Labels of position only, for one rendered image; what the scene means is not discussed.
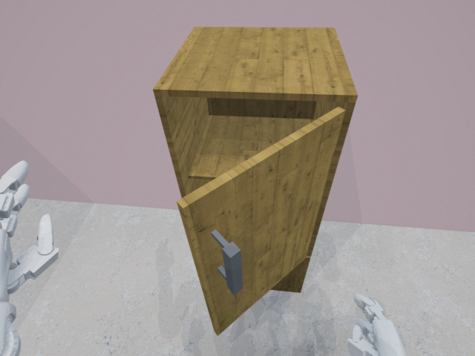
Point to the right robot hand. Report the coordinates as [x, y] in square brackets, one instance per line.
[382, 335]

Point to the handle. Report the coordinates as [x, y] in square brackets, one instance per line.
[232, 262]

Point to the left robot forearm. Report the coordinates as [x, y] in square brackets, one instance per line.
[10, 344]

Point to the left robot hand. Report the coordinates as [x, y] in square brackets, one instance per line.
[36, 259]

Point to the cupboard door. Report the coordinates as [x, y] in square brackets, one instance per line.
[267, 206]

